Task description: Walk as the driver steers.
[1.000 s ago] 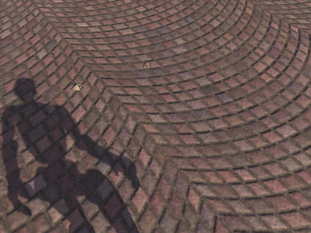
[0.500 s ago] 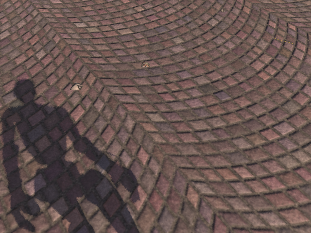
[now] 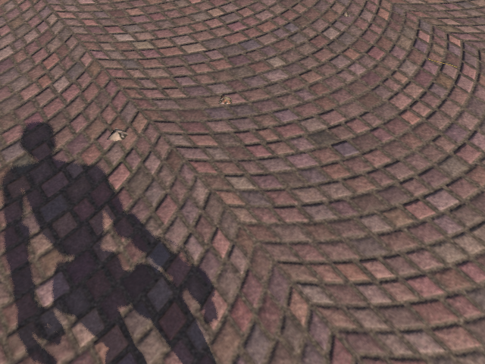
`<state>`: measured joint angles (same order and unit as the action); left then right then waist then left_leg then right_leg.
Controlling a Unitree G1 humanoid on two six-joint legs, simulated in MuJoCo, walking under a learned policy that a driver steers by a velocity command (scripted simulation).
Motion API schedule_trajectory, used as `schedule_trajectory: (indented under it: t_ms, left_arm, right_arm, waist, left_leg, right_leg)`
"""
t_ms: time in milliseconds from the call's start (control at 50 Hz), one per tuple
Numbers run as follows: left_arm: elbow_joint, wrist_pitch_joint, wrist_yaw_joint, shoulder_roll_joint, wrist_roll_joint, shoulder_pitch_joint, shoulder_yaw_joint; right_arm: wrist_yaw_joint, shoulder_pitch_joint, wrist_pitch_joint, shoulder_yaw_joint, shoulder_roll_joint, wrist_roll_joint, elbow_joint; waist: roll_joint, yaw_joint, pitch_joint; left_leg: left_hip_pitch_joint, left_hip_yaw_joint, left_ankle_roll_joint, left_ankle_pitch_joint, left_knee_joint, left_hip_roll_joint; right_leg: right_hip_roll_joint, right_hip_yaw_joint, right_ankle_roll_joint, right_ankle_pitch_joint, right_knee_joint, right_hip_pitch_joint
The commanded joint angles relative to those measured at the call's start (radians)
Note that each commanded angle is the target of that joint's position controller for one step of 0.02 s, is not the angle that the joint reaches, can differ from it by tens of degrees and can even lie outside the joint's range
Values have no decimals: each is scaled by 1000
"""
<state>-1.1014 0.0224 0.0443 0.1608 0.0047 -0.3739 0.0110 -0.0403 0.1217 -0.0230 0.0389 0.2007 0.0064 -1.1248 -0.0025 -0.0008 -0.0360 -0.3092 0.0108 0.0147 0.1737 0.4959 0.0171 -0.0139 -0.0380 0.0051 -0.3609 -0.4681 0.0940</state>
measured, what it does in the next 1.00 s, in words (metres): stands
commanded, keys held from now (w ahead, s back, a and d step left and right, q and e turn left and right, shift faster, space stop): no key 0.92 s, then w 0.08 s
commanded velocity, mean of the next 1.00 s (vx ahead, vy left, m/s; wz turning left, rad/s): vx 0.01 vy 0.00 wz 0.00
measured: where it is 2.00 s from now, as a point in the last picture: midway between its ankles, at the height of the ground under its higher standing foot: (251, 350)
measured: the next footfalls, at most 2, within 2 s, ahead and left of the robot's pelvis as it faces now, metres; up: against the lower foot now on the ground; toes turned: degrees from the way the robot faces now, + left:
right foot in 1.70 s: +0.51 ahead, -0.12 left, +0.00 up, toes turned -4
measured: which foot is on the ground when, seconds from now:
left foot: down 0.00-1.00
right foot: down 0.00-1.00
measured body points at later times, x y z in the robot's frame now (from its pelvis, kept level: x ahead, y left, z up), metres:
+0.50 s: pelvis +0.00 +0.00 +0.00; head +0.02 +0.00 +0.45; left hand -0.05 +0.22 -0.16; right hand +0.06 -0.25 -0.15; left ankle +0.06 +0.11 -0.74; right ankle -0.07 -0.12 -0.74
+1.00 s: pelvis +0.01 -0.01 +0.00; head +0.02 -0.01 +0.45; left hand -0.05 +0.21 -0.16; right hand +0.05 -0.25 -0.16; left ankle +0.06 +0.11 -0.73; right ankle -0.07 -0.12 -0.74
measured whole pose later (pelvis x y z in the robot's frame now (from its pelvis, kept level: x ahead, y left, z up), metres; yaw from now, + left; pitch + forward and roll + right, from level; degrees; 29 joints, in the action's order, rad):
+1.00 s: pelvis +0.01 -0.01 +0.00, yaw +0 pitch -1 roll +0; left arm -1.09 0.03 0.05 0.14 -0.01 -0.43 0.03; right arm -0.05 0.18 -0.02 0.04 0.19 0.01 -1.13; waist 0.00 0.00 -0.02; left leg -0.32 0.01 0.02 0.27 0.56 0.01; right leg 0.00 -0.04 -0.01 -0.39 -0.49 0.09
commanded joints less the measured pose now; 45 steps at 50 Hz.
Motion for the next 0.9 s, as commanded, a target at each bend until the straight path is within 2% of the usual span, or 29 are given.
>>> schedule_trajectory:
  t_ms: [20,900]
  left_arm:
    - [2,3,2,83,0,-108,14]
    - [11,8,0,57,-2,-156,22]
  right_arm:
    - [-3,2,7,14,99,0,29]
    - [-10,53,9,16,83,4,28]
  waist:
    - [10,0,-10]
    - [13,0,-25]
  left_leg:
    - [158,52,49,-142,-50,-46]
    - [156,45,39,-161,-35,-48]
  right_leg:
    - [-27,25,-16,109,115,184]
    - [-24,30,-24,125,118,187]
